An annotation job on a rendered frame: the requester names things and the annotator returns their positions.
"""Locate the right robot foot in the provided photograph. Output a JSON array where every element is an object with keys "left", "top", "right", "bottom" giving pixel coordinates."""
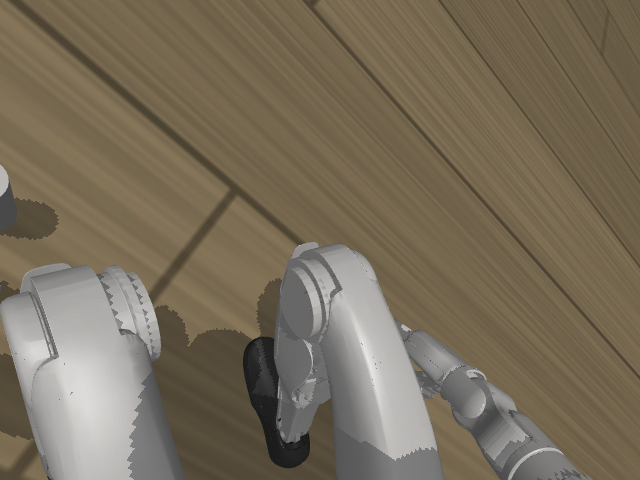
[{"left": 243, "top": 337, "right": 310, "bottom": 468}]

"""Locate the right robot hand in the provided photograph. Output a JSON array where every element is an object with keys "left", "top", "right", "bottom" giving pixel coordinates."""
[{"left": 395, "top": 320, "right": 468, "bottom": 398}]

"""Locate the right robot arm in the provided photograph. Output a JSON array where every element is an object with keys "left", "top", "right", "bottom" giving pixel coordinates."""
[{"left": 440, "top": 366, "right": 593, "bottom": 480}]

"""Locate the can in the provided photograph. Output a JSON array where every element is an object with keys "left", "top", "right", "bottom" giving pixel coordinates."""
[{"left": 0, "top": 165, "right": 17, "bottom": 231}]

